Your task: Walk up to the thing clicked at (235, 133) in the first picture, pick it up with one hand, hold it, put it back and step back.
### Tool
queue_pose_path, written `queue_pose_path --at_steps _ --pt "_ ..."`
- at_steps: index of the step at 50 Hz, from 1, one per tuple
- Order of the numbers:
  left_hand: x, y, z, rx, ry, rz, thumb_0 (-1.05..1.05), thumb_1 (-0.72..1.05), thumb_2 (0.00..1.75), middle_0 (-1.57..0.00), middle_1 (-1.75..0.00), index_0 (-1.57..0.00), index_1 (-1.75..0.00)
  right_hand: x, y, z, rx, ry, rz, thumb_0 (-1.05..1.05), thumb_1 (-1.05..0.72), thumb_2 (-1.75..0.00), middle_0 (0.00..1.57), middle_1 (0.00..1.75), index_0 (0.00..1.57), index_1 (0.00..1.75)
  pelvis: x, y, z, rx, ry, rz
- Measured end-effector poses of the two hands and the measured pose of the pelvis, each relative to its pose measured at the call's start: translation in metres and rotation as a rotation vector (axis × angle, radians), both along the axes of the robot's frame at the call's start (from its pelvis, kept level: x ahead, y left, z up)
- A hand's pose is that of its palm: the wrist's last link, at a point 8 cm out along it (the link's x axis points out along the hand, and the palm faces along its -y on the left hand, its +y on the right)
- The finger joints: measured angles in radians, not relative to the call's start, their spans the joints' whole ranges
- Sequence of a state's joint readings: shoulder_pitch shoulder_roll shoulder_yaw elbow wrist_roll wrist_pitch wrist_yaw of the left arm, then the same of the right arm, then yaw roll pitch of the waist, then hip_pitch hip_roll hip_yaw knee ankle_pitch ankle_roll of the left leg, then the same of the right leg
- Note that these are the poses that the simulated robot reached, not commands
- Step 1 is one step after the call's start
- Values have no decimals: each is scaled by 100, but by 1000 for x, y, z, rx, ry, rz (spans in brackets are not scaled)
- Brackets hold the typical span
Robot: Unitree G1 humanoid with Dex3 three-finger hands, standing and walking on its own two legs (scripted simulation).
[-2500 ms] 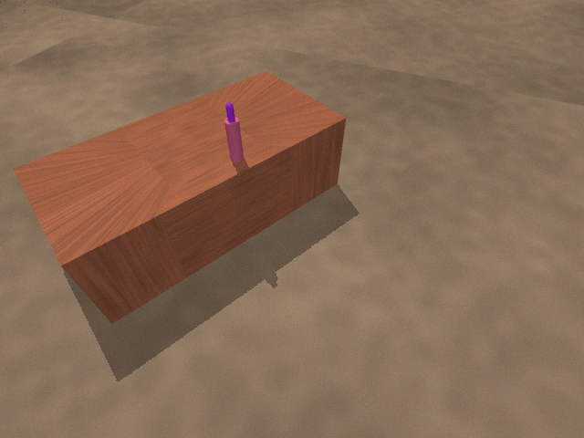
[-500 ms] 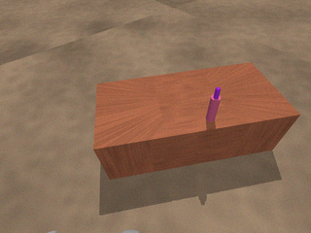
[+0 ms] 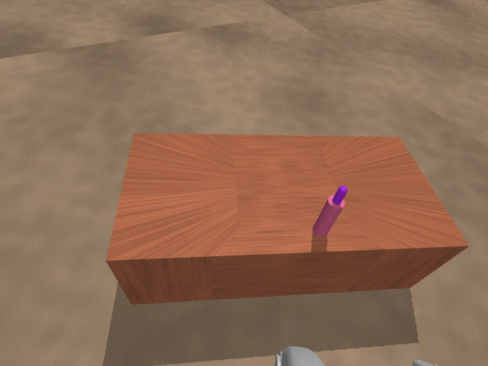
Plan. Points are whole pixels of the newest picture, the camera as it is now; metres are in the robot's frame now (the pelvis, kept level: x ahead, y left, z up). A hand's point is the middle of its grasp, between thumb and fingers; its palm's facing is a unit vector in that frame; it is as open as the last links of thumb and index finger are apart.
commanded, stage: walk up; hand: right
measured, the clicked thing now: (331, 211) +0.59 -0.28 -0.25
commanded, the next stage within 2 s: none
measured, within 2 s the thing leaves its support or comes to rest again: neither
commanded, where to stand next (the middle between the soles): +0.19 -0.10 m, yaw +6 degrees
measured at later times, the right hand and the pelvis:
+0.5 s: hand (447, 349) +0.19 -0.40 -0.15, palm faces -0.14 +0.92 -0.37, open 7.4 cm; pelvis +0.11 -0.14 +0.01, yaw +4 degrees
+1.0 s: hand (410, 296) +0.29 -0.36 -0.14, palm faces -0.18 +0.92 -0.36, open 7.4 cm; pelvis +0.11 -0.13 -0.01, yaw +8 degrees
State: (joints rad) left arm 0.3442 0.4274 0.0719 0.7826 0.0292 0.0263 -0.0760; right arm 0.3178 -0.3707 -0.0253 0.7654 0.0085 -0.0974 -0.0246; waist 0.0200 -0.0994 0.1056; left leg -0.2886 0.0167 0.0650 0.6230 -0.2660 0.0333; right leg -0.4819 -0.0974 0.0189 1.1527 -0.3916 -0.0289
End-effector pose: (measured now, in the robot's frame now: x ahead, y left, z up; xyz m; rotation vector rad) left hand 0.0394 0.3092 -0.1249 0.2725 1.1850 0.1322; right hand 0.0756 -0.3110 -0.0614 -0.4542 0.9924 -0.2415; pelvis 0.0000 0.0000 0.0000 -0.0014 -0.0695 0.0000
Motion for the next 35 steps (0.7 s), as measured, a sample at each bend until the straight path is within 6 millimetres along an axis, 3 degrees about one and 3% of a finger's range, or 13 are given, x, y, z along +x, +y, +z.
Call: queue_pose_path --at_steps 4,8,13,15,20,24,30,35 --pt "37 -10 11 21 -59 -5 1 90 90 -20 -30 -20 -30 -3 -26 1 -4 55 -3 1 -90 -89 21 30 21 30 17 -22 3 4 1 10" --pt "66 -28 21 54 -64 -11 0 90 90 -20 -30 -20 -30 0 -66 -6 -4 95 -19 1 -90 -89 21 30 21 30 38 -49 1 18 15 13" --pt "92 -62 28 130 -76 5 0 90 90 -20 -30 -20 -30 22 -125 -36 -7 144 -34 1 -90 -89 21 30 21 30 66 -91 -14 9 29 26" --pt "95 -78 31 149 -91 13 0 90 90 -20 -30 -20 -30 35 -138 -48 -3 170 -39 1 -90 -89 21 30 21 30 74 -103 -16 1 25 41" --pt "88 -112 46 137 -63 70 0 90 90 -20 -30 -20 -30 78 -141 -50 57 178 9 1 -91 -89 20 30 21 30 94 -122 0 24 28 58" --pt "83 -127 47 134 -25 94 0 90 90 -20 -30 -20 -30 110 -137 -47 95 173 59 1 -91 -89 20 30 21 30 108 -133 6 19 34 73" --pt "80 -134 30 122 19 130 0 90 90 -20 -30 -20 -30 149 -127 -51 101 191 101 1 -91 -89 20 30 21 30 121 -140 1 4 35 103" --pt "89 -127 8 103 7 158 1 90 90 -20 -30 -20 -30 179 -114 -52 76 167 139 1 -91 -89 21 30 21 30 124 -133 -10 12 37 147"
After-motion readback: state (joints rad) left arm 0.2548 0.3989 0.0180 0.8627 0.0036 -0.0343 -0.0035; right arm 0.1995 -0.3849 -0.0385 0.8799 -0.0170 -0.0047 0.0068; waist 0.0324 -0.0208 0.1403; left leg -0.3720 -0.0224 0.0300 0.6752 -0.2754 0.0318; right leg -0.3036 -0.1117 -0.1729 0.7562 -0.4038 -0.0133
